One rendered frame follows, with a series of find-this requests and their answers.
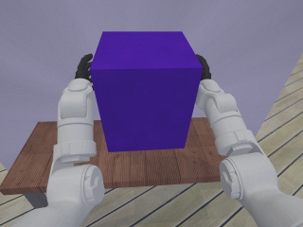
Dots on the left robot upper arm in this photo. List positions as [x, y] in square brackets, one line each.
[72, 193]

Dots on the left robot hand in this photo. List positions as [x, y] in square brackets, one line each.
[84, 65]

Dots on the right robot upper arm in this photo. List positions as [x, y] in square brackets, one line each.
[251, 180]

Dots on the right robot hand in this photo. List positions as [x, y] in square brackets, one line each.
[206, 73]

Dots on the carton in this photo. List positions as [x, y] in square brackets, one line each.
[146, 84]

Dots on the right robot forearm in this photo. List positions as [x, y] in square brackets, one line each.
[225, 120]

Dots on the left robot forearm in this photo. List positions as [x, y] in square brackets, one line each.
[75, 122]

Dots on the table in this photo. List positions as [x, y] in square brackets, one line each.
[198, 162]

